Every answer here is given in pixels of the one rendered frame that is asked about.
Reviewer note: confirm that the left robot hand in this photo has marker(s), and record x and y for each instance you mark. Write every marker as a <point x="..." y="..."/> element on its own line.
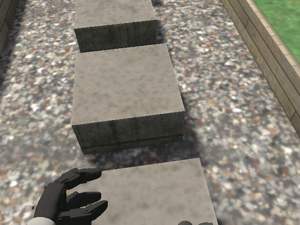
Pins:
<point x="55" y="205"/>

